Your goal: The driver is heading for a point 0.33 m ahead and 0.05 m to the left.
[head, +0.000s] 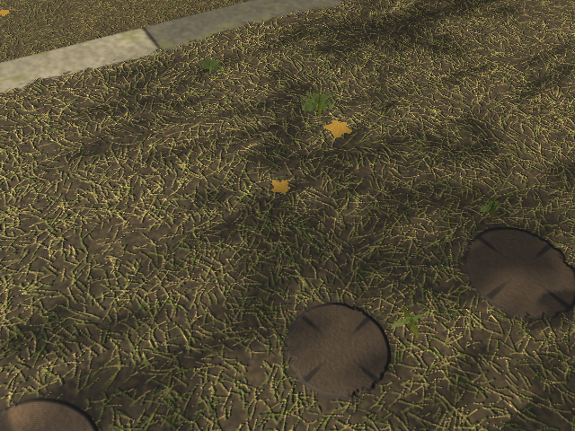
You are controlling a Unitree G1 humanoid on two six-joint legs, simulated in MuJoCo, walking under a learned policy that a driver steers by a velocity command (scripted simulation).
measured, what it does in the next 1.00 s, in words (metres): walks ahead: right foot, then left foot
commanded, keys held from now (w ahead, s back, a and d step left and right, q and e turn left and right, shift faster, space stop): w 0.16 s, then w+q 0.04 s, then no key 0.80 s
